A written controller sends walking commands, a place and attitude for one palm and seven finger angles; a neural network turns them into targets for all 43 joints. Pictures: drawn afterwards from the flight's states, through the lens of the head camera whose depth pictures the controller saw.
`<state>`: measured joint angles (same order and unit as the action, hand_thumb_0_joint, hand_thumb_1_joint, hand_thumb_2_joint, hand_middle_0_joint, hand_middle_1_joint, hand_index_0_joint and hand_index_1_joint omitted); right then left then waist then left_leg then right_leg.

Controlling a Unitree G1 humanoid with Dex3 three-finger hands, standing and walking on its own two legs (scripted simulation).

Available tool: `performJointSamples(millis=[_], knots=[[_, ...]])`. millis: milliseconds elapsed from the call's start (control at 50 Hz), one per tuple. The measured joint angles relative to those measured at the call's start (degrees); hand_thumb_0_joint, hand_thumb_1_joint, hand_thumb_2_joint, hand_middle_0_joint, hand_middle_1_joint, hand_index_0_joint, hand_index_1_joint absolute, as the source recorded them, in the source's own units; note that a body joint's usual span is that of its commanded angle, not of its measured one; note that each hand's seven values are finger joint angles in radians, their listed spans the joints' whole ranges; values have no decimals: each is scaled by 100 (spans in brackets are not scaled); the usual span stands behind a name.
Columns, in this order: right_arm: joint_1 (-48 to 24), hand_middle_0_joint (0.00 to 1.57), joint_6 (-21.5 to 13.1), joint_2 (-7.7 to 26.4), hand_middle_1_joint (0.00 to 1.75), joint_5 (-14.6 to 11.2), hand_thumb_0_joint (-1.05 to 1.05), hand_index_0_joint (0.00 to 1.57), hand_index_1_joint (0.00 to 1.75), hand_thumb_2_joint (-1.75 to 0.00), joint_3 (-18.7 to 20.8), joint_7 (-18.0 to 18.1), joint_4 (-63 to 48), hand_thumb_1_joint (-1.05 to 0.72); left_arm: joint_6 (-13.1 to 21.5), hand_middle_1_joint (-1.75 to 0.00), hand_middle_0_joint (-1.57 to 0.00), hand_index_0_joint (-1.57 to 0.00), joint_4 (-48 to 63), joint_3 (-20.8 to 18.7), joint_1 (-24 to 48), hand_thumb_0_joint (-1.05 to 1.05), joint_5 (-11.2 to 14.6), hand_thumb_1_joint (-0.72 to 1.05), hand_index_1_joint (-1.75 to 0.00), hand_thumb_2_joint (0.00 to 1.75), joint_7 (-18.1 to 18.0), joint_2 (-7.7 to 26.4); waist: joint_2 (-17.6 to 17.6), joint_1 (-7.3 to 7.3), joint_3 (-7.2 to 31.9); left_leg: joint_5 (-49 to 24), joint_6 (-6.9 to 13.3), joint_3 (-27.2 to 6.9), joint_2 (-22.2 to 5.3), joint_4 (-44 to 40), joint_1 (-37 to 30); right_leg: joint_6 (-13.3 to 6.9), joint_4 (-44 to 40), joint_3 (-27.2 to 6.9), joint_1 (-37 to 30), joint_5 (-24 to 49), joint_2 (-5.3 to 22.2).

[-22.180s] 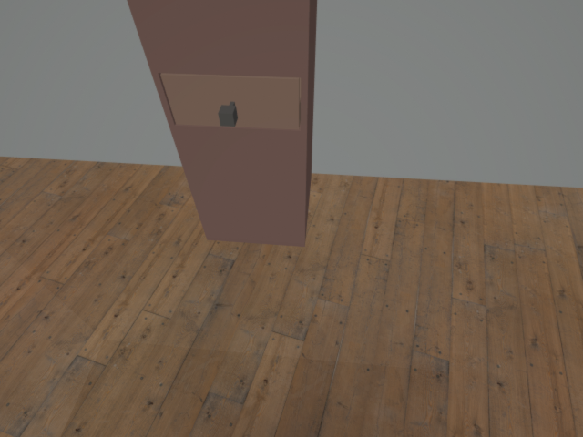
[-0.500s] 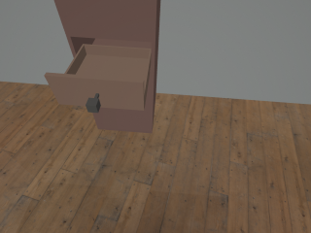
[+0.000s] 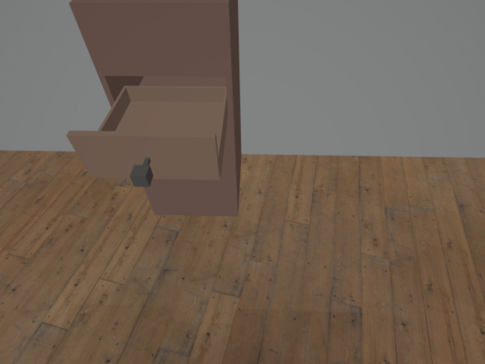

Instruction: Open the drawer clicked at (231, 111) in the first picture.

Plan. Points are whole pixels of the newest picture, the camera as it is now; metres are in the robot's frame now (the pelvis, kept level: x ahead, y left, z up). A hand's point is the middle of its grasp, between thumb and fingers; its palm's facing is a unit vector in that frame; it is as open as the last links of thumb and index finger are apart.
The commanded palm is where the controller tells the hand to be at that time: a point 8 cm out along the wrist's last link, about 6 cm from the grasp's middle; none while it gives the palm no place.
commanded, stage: let the arm hang, fingers relaxed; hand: left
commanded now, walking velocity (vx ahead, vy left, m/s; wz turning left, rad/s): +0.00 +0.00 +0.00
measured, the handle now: (144, 170) +0.59 +0.30 -0.09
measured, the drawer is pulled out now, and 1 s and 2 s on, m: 0.30 0.30 0.30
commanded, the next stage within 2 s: look to check the result in 0.14 s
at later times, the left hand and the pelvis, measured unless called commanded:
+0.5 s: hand out of the picture +0.06 +0.22 -0.16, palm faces -0.02 -0.95 -0.32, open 7.4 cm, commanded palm none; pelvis +0.01 -0.01 +0.00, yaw +0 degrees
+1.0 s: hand out of the picture +0.12 +0.23 -0.15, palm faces -0.04 -0.94 -0.35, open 7.4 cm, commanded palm none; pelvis +0.03 -0.02 +0.01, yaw +0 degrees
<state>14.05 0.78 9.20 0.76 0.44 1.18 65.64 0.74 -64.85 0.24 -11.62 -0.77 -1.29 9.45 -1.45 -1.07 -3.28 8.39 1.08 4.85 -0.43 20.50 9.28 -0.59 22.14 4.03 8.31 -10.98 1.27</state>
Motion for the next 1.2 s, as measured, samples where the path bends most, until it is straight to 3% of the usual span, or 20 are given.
performJointSamples(millis=[440,740,1200], knots=[[-403,20,-5,590,30,-8,0,20,29,-90,49,-40,35,-91,11,-30,-21,-21,-91,-113,333,1,12,90,-30,90,54,604,-22,11,-197,-90,-115,-33,-127,-227,-105,-103,-361,30,-162,150,-150],[-906,20,-14,906,30,-11,0,20,30,-90,31,-101,-63,-91,47,-30,-21,-21,-57,-90,648,1,2,90,-30,90,97,827,-27,38,-168,-112,-154,-39,-154,-385,-194,-124,-552,33,-265,185,-191],[-926,20,-37,950,30,-21,0,20,30,-90,-26,-86,-64,-91,61,-30,-21,-21,9,-71,756,1,6,90,-30,90,92,907,53,11,-176,14,-166,7,-144,-515,-383,-108,-689,-20,-440,81,-192]])
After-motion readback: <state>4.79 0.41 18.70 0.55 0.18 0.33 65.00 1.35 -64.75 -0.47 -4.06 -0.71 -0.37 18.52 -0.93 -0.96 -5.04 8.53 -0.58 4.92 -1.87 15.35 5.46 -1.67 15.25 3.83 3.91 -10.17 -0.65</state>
